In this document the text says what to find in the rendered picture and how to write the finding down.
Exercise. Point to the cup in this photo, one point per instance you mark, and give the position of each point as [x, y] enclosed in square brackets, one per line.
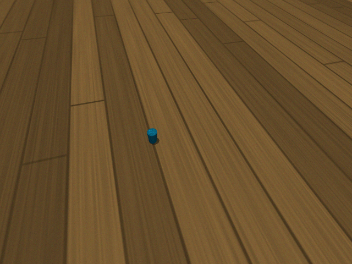
[152, 135]

